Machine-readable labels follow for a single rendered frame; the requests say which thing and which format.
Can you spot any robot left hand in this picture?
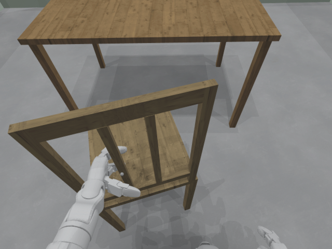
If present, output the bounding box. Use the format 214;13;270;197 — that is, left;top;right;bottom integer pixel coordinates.
87;146;141;197

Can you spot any robot right hand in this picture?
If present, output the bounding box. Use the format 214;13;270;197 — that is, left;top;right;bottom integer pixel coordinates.
257;226;287;249

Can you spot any robot left forearm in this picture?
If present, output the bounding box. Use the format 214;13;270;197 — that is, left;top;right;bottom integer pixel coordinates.
46;179;105;249

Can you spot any table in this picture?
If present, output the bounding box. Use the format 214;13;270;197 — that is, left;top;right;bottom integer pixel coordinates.
17;0;281;128

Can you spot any chair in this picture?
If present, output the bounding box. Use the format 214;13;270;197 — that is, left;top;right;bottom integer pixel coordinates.
8;79;218;232

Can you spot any robot right shin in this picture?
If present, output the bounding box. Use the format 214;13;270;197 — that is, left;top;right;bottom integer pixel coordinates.
199;242;210;246

